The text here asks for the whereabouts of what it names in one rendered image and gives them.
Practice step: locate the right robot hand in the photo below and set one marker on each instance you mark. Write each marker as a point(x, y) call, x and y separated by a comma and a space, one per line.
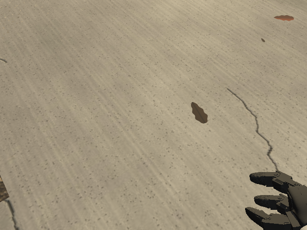
point(292, 208)

